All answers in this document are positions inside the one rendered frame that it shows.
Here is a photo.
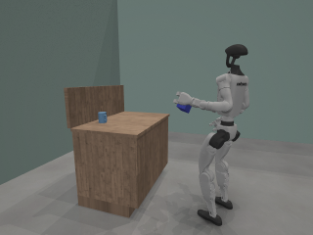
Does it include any robot right thigh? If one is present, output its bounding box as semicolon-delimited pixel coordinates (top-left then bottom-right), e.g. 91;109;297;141
215;130;241;173

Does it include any robot right upper arm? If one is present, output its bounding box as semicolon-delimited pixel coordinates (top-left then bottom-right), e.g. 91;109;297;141
241;76;249;110

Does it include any table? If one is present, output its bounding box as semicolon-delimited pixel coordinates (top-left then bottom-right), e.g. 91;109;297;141
64;85;170;218

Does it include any left robot forearm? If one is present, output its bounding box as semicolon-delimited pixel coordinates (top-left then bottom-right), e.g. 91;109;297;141
190;97;230;113

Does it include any sponge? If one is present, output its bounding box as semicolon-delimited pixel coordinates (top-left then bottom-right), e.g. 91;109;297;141
176;104;192;114

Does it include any robot right hand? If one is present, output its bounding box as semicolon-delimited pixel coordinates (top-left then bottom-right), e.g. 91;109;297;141
209;117;222;131

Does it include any robot right shin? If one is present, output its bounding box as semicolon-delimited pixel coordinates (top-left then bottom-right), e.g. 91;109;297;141
215;162;230;202

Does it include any robot left upper arm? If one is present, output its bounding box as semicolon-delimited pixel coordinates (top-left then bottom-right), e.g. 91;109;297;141
216;73;233;114

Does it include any robot left hand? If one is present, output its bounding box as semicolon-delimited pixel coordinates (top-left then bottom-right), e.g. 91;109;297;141
173;91;192;106

